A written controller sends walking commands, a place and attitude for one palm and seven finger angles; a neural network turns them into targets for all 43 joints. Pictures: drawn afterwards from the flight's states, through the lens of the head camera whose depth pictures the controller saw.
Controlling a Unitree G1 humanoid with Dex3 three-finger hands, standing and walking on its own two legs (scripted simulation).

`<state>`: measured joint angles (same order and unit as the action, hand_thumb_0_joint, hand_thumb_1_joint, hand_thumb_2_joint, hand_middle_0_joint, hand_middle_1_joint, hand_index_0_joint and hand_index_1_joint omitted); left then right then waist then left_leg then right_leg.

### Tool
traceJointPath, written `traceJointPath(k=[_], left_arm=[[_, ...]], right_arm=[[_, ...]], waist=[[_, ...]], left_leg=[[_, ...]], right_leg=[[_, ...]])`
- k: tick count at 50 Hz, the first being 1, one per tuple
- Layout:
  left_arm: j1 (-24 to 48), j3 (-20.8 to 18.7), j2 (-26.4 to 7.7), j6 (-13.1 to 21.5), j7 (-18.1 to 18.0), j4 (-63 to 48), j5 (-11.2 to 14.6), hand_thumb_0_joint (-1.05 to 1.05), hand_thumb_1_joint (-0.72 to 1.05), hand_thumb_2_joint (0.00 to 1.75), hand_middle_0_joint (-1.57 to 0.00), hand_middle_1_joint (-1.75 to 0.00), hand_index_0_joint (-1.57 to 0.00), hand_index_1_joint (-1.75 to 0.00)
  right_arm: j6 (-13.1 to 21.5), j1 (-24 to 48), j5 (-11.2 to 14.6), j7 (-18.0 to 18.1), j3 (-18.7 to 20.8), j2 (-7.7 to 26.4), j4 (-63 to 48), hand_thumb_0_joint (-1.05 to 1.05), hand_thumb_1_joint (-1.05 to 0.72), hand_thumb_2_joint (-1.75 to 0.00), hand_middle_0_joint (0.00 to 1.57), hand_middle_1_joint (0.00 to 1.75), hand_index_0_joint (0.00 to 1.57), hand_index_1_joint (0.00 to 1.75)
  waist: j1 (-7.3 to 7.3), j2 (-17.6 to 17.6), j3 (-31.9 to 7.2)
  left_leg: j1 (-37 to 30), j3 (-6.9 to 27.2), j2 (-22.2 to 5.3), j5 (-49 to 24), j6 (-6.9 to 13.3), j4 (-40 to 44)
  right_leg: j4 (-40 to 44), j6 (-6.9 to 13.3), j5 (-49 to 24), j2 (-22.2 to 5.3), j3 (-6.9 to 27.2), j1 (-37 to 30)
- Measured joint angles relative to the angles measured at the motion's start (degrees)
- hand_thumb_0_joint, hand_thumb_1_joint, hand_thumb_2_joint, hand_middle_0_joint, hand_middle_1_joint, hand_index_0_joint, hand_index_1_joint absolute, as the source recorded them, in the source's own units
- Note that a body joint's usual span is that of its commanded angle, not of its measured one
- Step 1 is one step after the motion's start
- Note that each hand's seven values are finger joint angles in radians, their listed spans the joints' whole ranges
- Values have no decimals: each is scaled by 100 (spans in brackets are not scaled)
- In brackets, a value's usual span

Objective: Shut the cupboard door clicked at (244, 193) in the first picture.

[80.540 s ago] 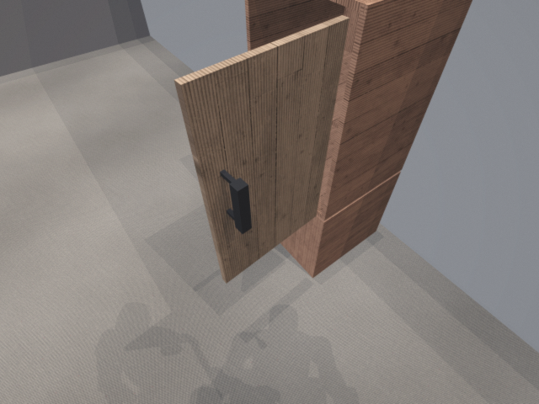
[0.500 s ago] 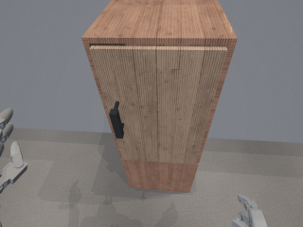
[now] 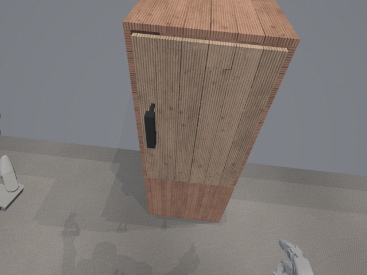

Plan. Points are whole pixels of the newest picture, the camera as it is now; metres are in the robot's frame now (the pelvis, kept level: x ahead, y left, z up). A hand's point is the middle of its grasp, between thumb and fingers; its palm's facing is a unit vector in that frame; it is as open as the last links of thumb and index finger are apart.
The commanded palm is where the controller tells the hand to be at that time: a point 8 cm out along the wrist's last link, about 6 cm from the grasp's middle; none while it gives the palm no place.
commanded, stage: step back with the hand held close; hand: left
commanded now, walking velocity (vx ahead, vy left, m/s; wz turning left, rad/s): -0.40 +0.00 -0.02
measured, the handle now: (152, 125) +0.52 +0.13 +0.00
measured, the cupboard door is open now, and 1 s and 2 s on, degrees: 0 0 0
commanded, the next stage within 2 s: stop stepping back and stand still in 0.68 s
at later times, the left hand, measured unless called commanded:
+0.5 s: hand out of the picture +0.17 +0.28 +0.19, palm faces +0.48 -0.77 -0.42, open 7.4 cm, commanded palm +0.11 +0.30 +0.19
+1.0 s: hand out of the picture +0.07 +0.28 +0.18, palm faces +0.52 -0.79 -0.34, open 7.4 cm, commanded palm +0.02 +0.29 +0.19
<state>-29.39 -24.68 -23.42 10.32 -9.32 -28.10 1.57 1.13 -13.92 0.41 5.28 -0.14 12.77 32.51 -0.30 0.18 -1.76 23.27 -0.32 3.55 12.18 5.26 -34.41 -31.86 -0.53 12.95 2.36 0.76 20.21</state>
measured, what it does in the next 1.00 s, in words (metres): walks backwards: right foot, then left foot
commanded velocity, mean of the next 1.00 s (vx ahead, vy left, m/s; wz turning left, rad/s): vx -0.27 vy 0.01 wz -0.01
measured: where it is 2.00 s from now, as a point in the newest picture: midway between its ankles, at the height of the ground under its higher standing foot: outside the picture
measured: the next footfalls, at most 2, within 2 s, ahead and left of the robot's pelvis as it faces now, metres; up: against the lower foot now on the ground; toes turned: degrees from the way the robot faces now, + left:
right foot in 0.58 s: -0.15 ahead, -0.10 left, +0.00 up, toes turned +0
left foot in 0.92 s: -0.04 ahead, +0.09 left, +0.00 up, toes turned +1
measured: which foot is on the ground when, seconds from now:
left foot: down 0.00-0.78, up 0.80-0.90, down 0.92-1.00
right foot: down 0.00-0.34, up 0.36-0.56, down 0.58-1.00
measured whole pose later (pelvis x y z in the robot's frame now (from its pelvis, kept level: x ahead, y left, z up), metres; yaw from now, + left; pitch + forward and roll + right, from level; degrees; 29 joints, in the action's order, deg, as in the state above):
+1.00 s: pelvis -0.13 -0.01 +0.00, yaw -1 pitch +0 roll -3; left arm -27.1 -24.8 -23.0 11.5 -10.0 -22.3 3.2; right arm 2.2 -17.8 0.8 6.0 1.3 15.5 39.5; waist -0.3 -0.2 -6.3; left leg 22.7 2.1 1.5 12.1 2.6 -34.6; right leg -28.9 -1.0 20.4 1.6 0.2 8.8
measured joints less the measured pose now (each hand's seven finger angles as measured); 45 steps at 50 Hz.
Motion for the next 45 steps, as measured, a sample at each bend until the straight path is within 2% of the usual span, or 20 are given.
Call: traceJointPath(k=[7, 14, 17, 20, 23, 27, 31, 33, 37, 39, 41, 43, 45], left_arm=[[-4, -150, -42, 180, 44, -147, -9, 1, 89, 90, -21, -30, -21, -30], [-61, -24, -49, 276, 19, -263, -5, 1, 88, 89, -21, -30, -21, -30], [-139, -82, -119, 347, -12, -358, -2, 1, 88, 89, -22, -30, -21, -30], [-138, -207, -191, 395, 25, -310, -15, 1, 88, 89, -22, -30, -21, -30], [-71, -273, -192, 394, 55, -262, 16, 1, 88, 89, -22, -30, -21, -30], [-20, -272, -102, 465, 69, -269, 100, 1, 89, 90, -21, -30, -21, -30], [171, -143, -139, 478, 154, -339, 141, 1, 89, 90, -21, -30, -20, -30], [267, -79, -203, 465, 228, -428, 161, 1, 89, 90, -21, -30, -20, -30], [-57, -57, -494, 457, 405, -750, 260, 1, 89, 89, -21, -30, -21, -30], [-411, -161, -707, 518, 436, -864, 299, 1, 88, 89, -22, -30, -21, -30], [-684, -257, -831, 559, 383, -850, 273, 1, 88, 89, -22, -30, -21, -30], [-783, -269, -766, 517, 272, -676, 222, 1, 88, 89, -22, -30, -22, -30], [-598, -200, -570, 399, 148, -356, 176, 0, 88, 89, -22, -30, -22, -30]], right_arm=[[51, 101, -39, -94, 3, -80, 76, 1, -91, -90, 20, 30, 21, 30], [11, 92, -48, -147, 68, -32, 172, 1, -91, -90, 20, 30, 21, 30], [32, 93, -50, -116, 76, -11, 207, 1, -91, -90, 20, 30, 21, 30], [121, 87, -98, -63, 104, -57, 245, 1, -91, -90, 20, 30, 21, 30], [222, 56, -148, -76, 115, -142, 318, 1, -91, -90, 20, 30, 21, 30], [397, 213, -180, -151, 32, -263, 409, 1, -91, -90, 20, 30, 21, 30], [512, 645, -217, -239, -47, -366, 447, 1, -91, -90, 20, 30, 21, 30], [511, 889, -209, -281, -55, -383, 396, 1, -91, -90, 20, 30, 21, 30], [350, 921, -101, -311, -47, -361, 212, 1, -91, -90, 20, 30, 21, 30], [255, 694, -48, -259, -44, -338, 163, 1, -91, -90, 20, 30, 21, 30], [179, 398, -62, -184, -15, -265, 214, 1, -91, -90, 20, 30, 21, 30], [86, 82, -70, -111, 26, -124, 296, 1, -91, -90, 20, 30, 21, 30], [38, -213, -58, -35, 76, 71, 372, 1, -91, -90, 20, 30, 21, 30]], waist=[[14, -37, 85], [-80, -39, -19], [-103, -11, -21], [-107, -33, -32], [-51, -64, -176], [73, 23, -326], [131, 162, -161], [92, 137, 45], [-114, -97, 247], [-180, -69, 130], [-149, 25, -84], [-64, 65, -354], [-13, -10, -577]], left_leg=[[222, -26, -72, 26, -31, -250], [475, -50, -150, 183, -123, -440], [483, -83, -172, -98, -41, -341], [454, -46, -197, -140, 26, -242], [481, 25, -266, -293, -6, -17], [671, -52, -396, -570, -79, 326], [916, -202, -527, -967, -174, 641], [995, -220, -620, -1186, -226, 757], [945, -12, -809, -1504, -340, 887], [960, 63, -767, -1017, -439, 632], [973, 128, -613, -300, -575, 58], [802, 172, -457, 124, -627, -552], [412, 218, -403, 234, -597, -589]], right_leg=[[-206, 32, -44, 94, 63, 209], [-213, 45, -95, 78, -47, 353], [-195, 18, -102, 75, -62, 376], [-677, -2, 214, 213, 102, 337], [-964, 7, 649, 316, 175, -25], [-264, 10, 820, 230, 171, -711], [561, 9, 808, 150, 174, -1051], [710, 31, 876, 202, 128, -988], [558, 150, 650, 458, -26, -923], [413, 191, 709, 455, -64, -946], [296, 216, 781, 357, -34, -990], [225, 201, 832, 243, 44, -1029], [203, 139, 862, 168, 40, -1058]])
